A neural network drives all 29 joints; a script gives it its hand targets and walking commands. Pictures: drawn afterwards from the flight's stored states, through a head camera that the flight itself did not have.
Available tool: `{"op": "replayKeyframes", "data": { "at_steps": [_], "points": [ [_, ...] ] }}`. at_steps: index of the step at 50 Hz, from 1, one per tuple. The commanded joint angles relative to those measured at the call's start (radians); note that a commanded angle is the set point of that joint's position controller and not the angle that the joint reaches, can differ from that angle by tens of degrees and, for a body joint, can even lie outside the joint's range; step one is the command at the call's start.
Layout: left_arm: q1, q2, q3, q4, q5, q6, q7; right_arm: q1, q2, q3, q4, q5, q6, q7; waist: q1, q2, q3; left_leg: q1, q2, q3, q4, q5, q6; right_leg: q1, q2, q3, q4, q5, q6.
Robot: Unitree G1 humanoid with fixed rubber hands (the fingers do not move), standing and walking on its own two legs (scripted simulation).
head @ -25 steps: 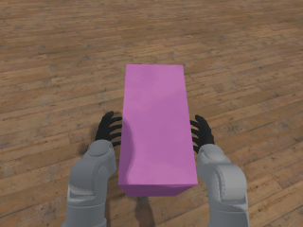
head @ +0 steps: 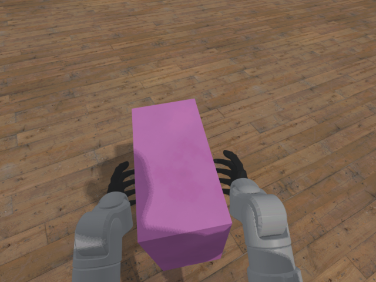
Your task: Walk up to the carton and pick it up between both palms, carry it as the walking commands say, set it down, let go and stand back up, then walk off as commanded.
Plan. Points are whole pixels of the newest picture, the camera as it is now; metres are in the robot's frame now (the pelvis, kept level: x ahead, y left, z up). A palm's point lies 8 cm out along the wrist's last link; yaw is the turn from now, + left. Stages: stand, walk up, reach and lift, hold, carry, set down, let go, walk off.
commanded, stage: carry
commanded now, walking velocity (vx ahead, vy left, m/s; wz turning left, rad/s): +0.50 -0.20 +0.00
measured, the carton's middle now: (178, 187) +0.34 +0.02 +0.00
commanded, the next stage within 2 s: none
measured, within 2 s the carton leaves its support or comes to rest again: neither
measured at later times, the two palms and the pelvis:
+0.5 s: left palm (164, 80) +0.63 +0.06 +0.09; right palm (242, 79) +0.66 -0.17 +0.08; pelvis +0.36 -0.10 +0.02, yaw +7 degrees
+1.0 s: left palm (188, 23) +1.01 -0.02 +0.09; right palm (247, 24) +1.01 -0.25 +0.10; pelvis +0.73 -0.16 +0.01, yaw +5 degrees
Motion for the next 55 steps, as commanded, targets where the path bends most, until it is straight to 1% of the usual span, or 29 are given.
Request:
{"op": "replayKeyframes", "data": {
  "at_steps": [1, 4, 8, 10, 11, 12, 13, 14, 15, 17, 19, 22, 26, 30, 31, 32, 33, 34, 35, 38, 43, 47, 48, 50, 51, 52, 53, 54, 55],
  "points": [
    [-0.434, -1.070, -0.525, -0.209, -0.264, -0.082, -0.185, -0.250, 1.072, 0.378, -0.241, 0.243, -0.103, 0.118, -0.029, 0.130, -0.374, 0.526, 0.315, -0.393, -0.282, 0.258, 0.086, -0.266, -0.118, 0.043, -0.389, 0.084, -0.015],
    [-0.305, -1.094, -0.463, -0.108, -0.176, -0.096, -0.173, -0.318, 1.051, 0.445, -0.323, 0.281, -0.106, 0.144, -0.013, 0.158, -0.352, 0.376, 0.218, -0.201, -0.306, 0.114, 0.027, -0.047, -0.050, -0.060, -0.653, 0.350, -0.005],
    [-0.288, -1.063, -0.459, -0.082, -0.142, -0.089, -0.156, -0.342, 0.968, 0.456, -0.381, 0.284, -0.103, 0.150, -0.021, 0.244, -0.362, 0.334, 0.168, -0.098, -0.229, 0.132, 0.001, 0.112, -0.024, -0.156, -0.812, 0.391, -0.001],
    [-0.296, -1.042, -0.473, -0.078, -0.143, -0.068, -0.147, -0.313, 0.944, 0.441, -0.360, 0.266, -0.089, 0.147, -0.017, 0.218, -0.373, 0.270, 0.111, -0.041, -0.108, 0.047, -0.034, 0.229, -0.060, -0.152, -0.849, 0.361, -0.023],
    [-0.286, -1.027, -0.468, -0.080, -0.143, -0.056, -0.144, -0.328, 0.938, 0.436, -0.361, 0.262, -0.079, 0.145, 0.001, 0.147, -0.385, 0.167, 0.066, -0.030, 0.038, -0.021, -0.058, 0.332, -0.129, -0.035, -0.883, 0.320, -0.063],
    [-0.289, -0.992, -0.468, -0.084, -0.147, -0.042, -0.140, -0.279, 0.935, 0.423, -0.306, 0.245, -0.056, 0.142, 0.009, -0.010, -0.412, 0.003, 0.003, -0.036, 0.243, -0.199, -0.082, 0.456, -0.299, 0.236, -0.957, 0.275, -0.142],
    [-0.268, -0.975, -0.459, -0.077, -0.150, -0.031, -0.142, -0.259, 0.931, 0.423, -0.270, 0.241, -0.040, 0.140, 0.022, -0.127, -0.379, -0.218, -0.055, -0.079, 0.450, -0.427, -0.077, 0.552, -0.397, 0.451, -1.019, 0.307, -0.216],
    [-0.278, -0.953, -0.448, -0.077, -0.150, -0.020, -0.141, -0.223, 0.940, 0.420, -0.203, 0.238, -0.022, 0.139, 0.017, -0.071, -0.352, -0.292, -0.042, -0.151, 0.559, -0.467, -0.065, 0.568, -0.420, 0.481, -1.012, 0.479, -0.232],
    [-0.261, -0.931, -0.426, -0.039, -0.146, -0.008, -0.142, -0.191, 0.918, 0.398, -0.148, 0.218, -0.011, 0.132, 0.017, -0.002, -0.352, -0.304, -0.017, -0.183, 0.593, -0.428, -0.058, 0.573, -0.405, 0.417, -0.991, 0.651, -0.222],
    [-0.285, -0.985, -0.412, -0.049, -0.172, -0.026, -0.159, -0.202, 0.976, 0.409, -0.141, 0.226, -0.012, 0.134, 0.021, -0.044, -0.390, -0.329, 0.032, -0.212, 0.547, -0.302, -0.056, 0.618, -0.335, 0.214, -0.948, 0.852, -0.159],
    [-0.338, -1.062, -0.444, -0.128, -0.220, -0.062, -0.175, -0.245, 1.046, 0.436, -0.227, 0.253, -0.045, 0.133, 0.018, -0.105, -0.421, -0.302, 0.010, -0.169, 0.484, -0.197, -0.052, 0.638, -0.260, 0.081, -0.903, 1.035, -0.102],
    [-0.409, -1.065, -0.453, -0.197, -0.255, -0.087, -0.187, -0.327, 1.057, 0.435, -0.287, 0.247, -0.081, 0.120, 0.021, -0.195, -0.420, -0.270, -0.015, -0.146, 0.355, -0.131, -0.044, 0.604, -0.248, 0.052, -0.971, 0.827, -0.126],
    [-0.383, -1.028, -0.480, -0.203, -0.278, -0.086, -0.189, -0.261, 1.001, 0.396, -0.320, 0.198, -0.109, 0.088, 0.018, -0.125, -0.386, -0.173, -0.034, -0.091, 0.153, -0.010, -0.020, 0.532, -0.221, -0.055, -0.981, 0.759, -0.143],
    [-0.370, -0.992, -0.543, -0.209, -0.272, -0.050, -0.176, -0.147, 0.969, 0.340, -0.247, 0.156, -0.082, 0.085, -0.004, 0.035, -0.413, 0.256, -0.088, -0.016, -0.095, 0.130, 0.029, 0.343, -0.192, -0.142, -0.751, 1.052, -0.088],
    [-0.367, -0.968, -0.552, -0.204, -0.253, -0.036, -0.170, -0.098, 0.961, 0.326, -0.200, 0.149, -0.071, 0.090, -0.038, 0.107, -0.485, 0.540, -0.013, -0.100, -0.068, 0.094, 0.082, 0.138, -0.170, -0.150, -0.551, 0.961, -0.047],
    [-0.370, -0.953, -0.562, -0.196, -0.244, -0.017, -0.169, -0.090, 0.933, 0.317, -0.173, 0.140, -0.059, 0.096, -0.069, 0.317, -0.557, 0.778, 0.275, -0.481, -0.105, -0.014, 0.197, -0.148, -0.116, -0.143, -0.238, 0.613, 0.006],
    [-0.377, -0.955, -0.574, -0.195, -0.239, -0.009, -0.168, -0.103, 0.930, 0.311, -0.156, 0.152, -0.057, 0.100, -0.042, 0.483, -0.530, 0.820, 0.447, -0.765, -0.200, 0.120, 0.307, -0.337, 0.006, -0.024, 0.082, -0.021, 0.027],
    [-0.410, -0.953, -0.579, -0.194, -0.246, -0.013, -0.164, -0.081, 0.945, 0.306, -0.131, 0.152, -0.053, 0.101, -0.039, 0.380, -0.462, 0.749, 0.416, -0.704, -0.218, 0.219, 0.295, -0.381, -0.042, 0.081, 0.194, -0.021, 0.012],
    [-0.390, -0.957, -0.564, -0.142, -0.229, -0.010, -0.163, -0.099, 0.942, 0.310, -0.124, 0.138, -0.046, 0.102, -0.039, 0.224, -0.367, 0.630, 0.371, -0.618, -0.247, 0.239, 0.236, -0.381, -0.072, 0.083, 0.132, 0.017, -0.010],
    [-0.424, -1.050, -0.536, -0.127, -0.245, -0.029, -0.187, -0.199, 1.022, 0.325, -0.144, 0.172, -0.064, 0.120, -0.025, 0.142, -0.269, 0.445, 0.326, -0.517, -0.331, 0.087, 0.125, -0.342, -0.165, 0.085, -0.249, 0.038, -0.020],
    [-0.322, -1.101, -0.443, -0.093, -0.161, -0.080, -0.169, -0.366, 1.052, 0.459, -0.305, 0.291, -0.079, 0.156, -0.007, 0.148, -0.269, 0.326, 0.218, -0.172, -0.334, 0.093, 0.023, -0.067, -0.065, -0.088, -0.656, 0.385, 0.007],
    [-0.323, -1.052, -0.461, -0.103, -0.155, -0.072, -0.148, -0.346, 0.957, 0.429, -0.352, 0.279, -0.086, 0.150, -0.015, 0.302, -0.313, 0.336, 0.178, -0.083, -0.290, 0.106, 0.007, 0.043, -0.056, -0.154, -0.767, 0.449, 0.016],
    [-0.330, -1.044, -0.478, -0.105, -0.164, -0.064, -0.146, -0.326, 0.945, 0.417, -0.346, 0.265, -0.084, 0.146, -0.015, 0.315, -0.323, 0.340, 0.166, -0.060, -0.259, 0.106, -0.003, 0.070, -0.067, -0.155, -0.791, 0.453, 0.014],
    [-0.347, -1.027, -0.493, -0.102, -0.176, -0.040, -0.148, -0.261, 0.936, 0.394, -0.302, 0.227, -0.067, 0.137, -0.017, 0.238, -0.357, 0.326, 0.110, 0.003, -0.089, 0.072, -0.038, 0.170, -0.091, -0.150, -0.849, 0.434, -0.009],
    [-0.314, -1.007, -0.492, -0.087, -0.177, -0.025, -0.146, -0.234, 0.923, 0.379, -0.274, 0.205, -0.054, 0.130, 0.005, 0.167, -0.390, 0.249, 0.060, 0.010, 0.079, 0.044, -0.057, 0.305, -0.100, -0.094, -0.894, 0.369, -0.043],
    [-0.316, -0.971, -0.485, -0.097, -0.177, -0.017, -0.145, -0.223, 0.921, 0.375, -0.244, 0.199, -0.039, 0.126, 0.022, -0.029, -0.448, 0.069, -0.005, -0.002, 0.333, -0.169, -0.084, 0.468, -0.302, 0.233, -0.970, 0.302, -0.121],
    [-0.315, -0.954, -0.475, -0.099, -0.183, -0.016, -0.151, -0.212, 0.925, 0.383, -0.223, 0.199, -0.031, 0.126, 0.019, -0.161, -0.426, -0.156, -0.077, -0.066, 0.506, -0.416, -0.077, 0.586, -0.380, 0.449, -1.009, 0.374, -0.191],
    [-0.307, -0.936, -0.456, -0.088, -0.183, -0.009, -0.154, -0.184, 0.933, 0.388, -0.173, 0.197, -0.018, 0.123, 0.013, -0.111, -0.392, -0.252, -0.069, -0.142, 0.593, -0.449, -0.065, 0.621, -0.389, 0.446, -0.992, 0.603, -0.205],
    [-0.304, -0.954, -0.444, -0.062, -0.193, -0.009, -0.165, -0.164, 0.939, 0.368, -0.135, 0.181, -0.017, 0.118, 0.016, -0.078, -0.427, -0.297, -0.027, -0.198, 0.600, -0.391, -0.061, 0.675, -0.371, 0.333, -0.954, 0.764, -0.206]
  ]
}}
